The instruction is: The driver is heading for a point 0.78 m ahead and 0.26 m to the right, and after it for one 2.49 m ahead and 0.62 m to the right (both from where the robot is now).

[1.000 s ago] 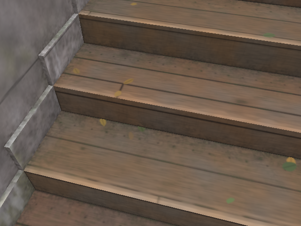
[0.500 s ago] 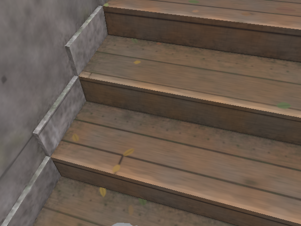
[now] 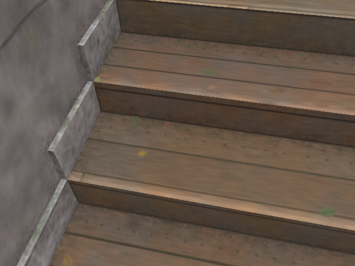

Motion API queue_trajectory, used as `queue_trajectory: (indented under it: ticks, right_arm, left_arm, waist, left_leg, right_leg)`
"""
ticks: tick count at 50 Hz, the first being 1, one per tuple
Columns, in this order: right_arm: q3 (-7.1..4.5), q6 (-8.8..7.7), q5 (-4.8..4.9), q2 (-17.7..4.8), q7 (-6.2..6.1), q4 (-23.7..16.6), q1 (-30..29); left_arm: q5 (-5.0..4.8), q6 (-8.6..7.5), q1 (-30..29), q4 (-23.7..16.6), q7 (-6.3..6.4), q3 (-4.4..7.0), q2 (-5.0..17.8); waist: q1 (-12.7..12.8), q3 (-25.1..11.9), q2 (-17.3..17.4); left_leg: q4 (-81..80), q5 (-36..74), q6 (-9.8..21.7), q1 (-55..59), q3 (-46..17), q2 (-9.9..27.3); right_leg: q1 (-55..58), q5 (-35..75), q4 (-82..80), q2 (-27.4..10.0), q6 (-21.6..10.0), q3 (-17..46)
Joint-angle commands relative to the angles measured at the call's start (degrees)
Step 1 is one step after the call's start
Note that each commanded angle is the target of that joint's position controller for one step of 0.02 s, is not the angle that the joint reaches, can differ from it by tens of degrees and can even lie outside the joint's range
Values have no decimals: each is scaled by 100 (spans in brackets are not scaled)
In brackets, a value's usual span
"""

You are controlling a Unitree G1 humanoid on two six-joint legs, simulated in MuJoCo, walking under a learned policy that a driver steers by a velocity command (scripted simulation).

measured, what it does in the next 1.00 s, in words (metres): climbs, turning right: right foot, then left foot 0.15 m higher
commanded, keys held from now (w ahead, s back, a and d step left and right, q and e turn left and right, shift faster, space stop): e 0.80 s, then w+e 0.04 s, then w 0.16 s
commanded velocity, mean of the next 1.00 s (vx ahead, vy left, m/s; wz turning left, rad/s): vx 0.06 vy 0.00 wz -0.50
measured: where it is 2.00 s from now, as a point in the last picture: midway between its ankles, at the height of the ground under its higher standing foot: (286, 210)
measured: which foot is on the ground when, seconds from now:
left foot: down 0.00-0.48, up 0.50-0.86, down 0.88-1.00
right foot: up 0.00-0.42, down 0.44-0.90, up 0.92-1.00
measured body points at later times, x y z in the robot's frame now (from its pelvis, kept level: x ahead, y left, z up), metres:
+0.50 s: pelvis +0.13 -0.06 +0.01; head +0.13 -0.07 +0.46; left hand +0.31 +0.16 -0.10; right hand +0.25 -0.36 -0.08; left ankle +0.05 +0.06 -0.70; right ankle +0.07 -0.19 -0.72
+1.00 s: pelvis +0.22 +0.00 +0.04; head +0.24 +0.01 +0.49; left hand +0.50 +0.17 -0.06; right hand +0.20 -0.28 -0.05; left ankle +0.31 +0.08 -0.57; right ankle +0.07 -0.15 -0.56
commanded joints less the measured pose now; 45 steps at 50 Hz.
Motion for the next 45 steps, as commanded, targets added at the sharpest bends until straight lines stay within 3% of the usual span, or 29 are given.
queue_trajectory:
  ticks: [1,3,8,11,15,16,18,19,21,22,23,24,25,26,27,28,29,31,32,34,35,36,38,39,40,42,43,44,45]
  right_arm:
    - [101,-266,-27,73,32,-578,-759]
    - [45,-264,-29,-118,10,-516,-472]
    - [112,-255,-161,-214,147,-110,560]
    - [209,-267,-131,-123,194,-277,1]
    - [191,-363,-46,-450,79,-1005,-1265]
    - [126,-396,39,-639,39,-1225,-1701]
    - [-263,-407,192,-1348,-154,-1194,-1086]
    - [-379,-348,191,-1441,-211,-1197,-905]
    - [-559,-66,416,-1641,-268,-1014,-125]
    - [-550,76,367,-1502,-198,-835,194]
    - [-503,154,199,-1108,-143,-900,537]
    - [-243,67,258,-393,-205,-1442,289]
    - [-207,43,369,-369,-323,-1945,-978]
    - [-120,92,335,-233,-269,-2204,-1845]
    - [-91,69,291,-271,-241,-2290,-2247]
    - [-175,11,234,-662,-300,-2271,-2178]
    - [-93,-18,259,-550,-341,-2446,-2248]
    - [110,128,369,-279,-414,-2788,-2123]
    - [177,171,375,-238,-378,-2903,-1879]
    - [171,153,341,-400,-264,-2866,-1427]
    - [174,124,317,-525,-235,-2892,-1295]
    - [148,169,285,-728,-326,-3014,-1626]
    - [214,233,302,-635,-429,-3139,-1588]
    - [318,321,435,-516,-490,-3287,-1766]
    - [412,486,418,-365,-364,-3436,-2087]
    - [318,476,407,-511,-265,-3082,-1394]
    - [215,297,215,-668,-151,-2793,-816]
    - [43,88,243,-1063,-162,-2564,-394]
    - [-110,-92,167,-1413,-200,-2513,134]
  left_arm:
    - [-111,81,873,355,-76,-31,-17]
    - [-21,80,361,299,12,-3,116]
    - [57,192,-68,141,335,16,412]
    - [74,231,-199,66,326,-41,277]
    - [219,330,-532,-34,111,-25,298]
    - [231,371,-667,-94,92,-70,208]
    - [210,344,-1179,-438,167,-111,159]
    - [180,292,-1133,-483,211,-78,328]
    - [151,136,-671,-399,256,-133,155]
    - [70,41,-477,-283,383,-106,239]
    - [46,-44,-277,-374,614,85,719]
    - [-110,-47,353,-401,810,289,1547]
    - [-47,-106,1152,-223,797,388,1579]
    - [185,-254,1969,259,734,400,1441]
    - [183,-316,2148,473,650,480,1523]
    - [58,-311,1888,420,606,494,1526]
    - [30,-259,1488,391,489,337,1088]
    - [245,-90,753,230,378,73,518]
    - [310,-64,427,135,383,62,562]
    - [433,-135,-129,-151,377,189,1112]
    - [493,-156,-315,-451,366,266,1419]
    - [537,-167,103,-394,376,199,1402]
    - [444,-168,625,-474,415,239,1518]
    - [421,-231,898,-339,453,233,1542]
    - [181,-231,336,-608,423,352,1852]
    - [298,-198,-118,-868,271,402,1801]
    - [73,-241,-234,-1009,170,364,1661]
    - [72,-288,-468,-1163,120,297,1359]
    - [199,-251,-777,-1406,61,262,952]
  waist:
    - [562,-545,883]
    - [303,-332,472]
    - [-26,-368,483]
    - [170,-555,330]
    - [653,-637,331]
    - [730,-542,385]
    - [240,-193,765]
    - [155,-145,461]
    - [13,-53,539]
    - [-37,-263,523]
    - [-222,-1150,-19]
    - [-162,-2064,-1083]
    - [766,-1549,-1166]
    - [1159,-1096,-969]
    - [1265,-645,-966]
    - [1141,-638,-617]
    - [811,-288,-419]
    - [251,-406,-287]
    - [47,-480,-318]
    - [-186,-445,-171]
    - [-164,-477,-258]
    - [-16,-376,95]
    - [123,-324,-518]
    - [32,-163,-464]
    - [-178,-48,-345]
    - [-336,9,-1040]
    - [-420,-307,-1026]
    - [-503,-559,-640]
    - [-741,-554,575]
  left_leg:
    - [-1587,1633,662,-211,-796,1112]
    - [-1441,1646,655,227,-836,1232]
    - [-1172,4140,1105,2774,-1287,2174]
    - [-1133,4662,934,2563,-705,2166]
    - [-1374,4391,491,1736,170,1959]
    - [-1453,4346,383,1268,383,1873]
    - [-1301,4600,684,1919,-5,2219]
    - [-1049,4863,718,2849,-55,2263]
    - [-465,4847,758,3797,-457,2552]
    - [-64,4392,514,3705,-558,2464]
    - [938,3260,-143,3105,-162,1934]
    - [2029,410,-949,1009,73,1071]
    - [3286,-2974,-1303,-1077,-302,85]
    - [5343,-3174,-1242,-2439,-1017,169]
    - [7498,-3374,-1056,-3774,-1348,259]
    - [8348,-3370,-818,-4239,-1496,311]
    - [8702,-3168,-577,-4461,-1554,355]
    - [8931,-3124,-303,-4273,-1898,335]
    - [9188,-3191,-278,-4129,-1924,239]
    - [8856,-2443,-372,-3723,-1683,240]
    - [8915,-2174,-453,-3318,-1587,180]
    - [8006,-1680,-648,-3466,-1548,363]
    - [7343,-1544,-825,-3395,-1525,482]
    - [6435,-2163,-860,-3844,-2064,666]
    - [5020,-3590,-831,-3097,-1280,585]
    - [4286,-2816,-429,-2002,-1753,670]
    - [4584,-2911,-308,-1369,-1105,297]
    - [3792,-2627,-10,-731,-1730,160]
    - [2276,-3006,732,201,-3884,709]
  right_leg:
    - [17,-589,1385,-200,466,-810]
    - [-544,-775,1393,-107,681,-603]
    - [-2178,-1057,1496,-122,1094,72]
    - [-1436,-884,761,-356,1282,-153]
    - [945,-261,-2101,-918,1481,-882]
    - [1978,-479,-3431,-969,1539,-1148]
    - [2278,-1585,-5033,-645,1656,-1591]
    - [1956,-1790,-5722,-487,1564,-1673]
    - [2219,-678,-8263,-233,1483,-1942]
    - [2925,146,-8877,58,1310,-1897]
    - [4289,2339,-8268,-59,675,-1358]
    - [6477,5341,-7745,-1495,-1060,411]
    - [7443,5519,-8171,-2115,-1578,1371]
    - [7614,4667,-8056,-1991,-1197,1306]
    - [7642,4151,-7809,-1920,-844,1060]
    - [7297,4065,-7850,-1970,-708,849]
    - [6464,3798,-8005,-2025,-683,797]
    - [5260,2536,-8356,-1816,-470,652]
    - [4719,2055,-8526,-1706,-397,553]
    - [4026,889,-8788,-1447,-250,335]
    - [3586,753,-8738,-1254,-160,212]
    - [3592,80,-8777,-1214,-93,494]
    - [3784,102,-8759,-1223,-163,788]
    - [4280,189,-8833,-1623,-91,1242]
    - [3649,-177,-9583,-1615,-264,1064]
    - [3246,-1503,-9988,-1655,139,1140]
    - [3425,-1234,-10044,-1650,-60,865]
    - [3391,-1025,-9280,-1319,71,666]
    - [2103,-937,-7816,-301,509,127]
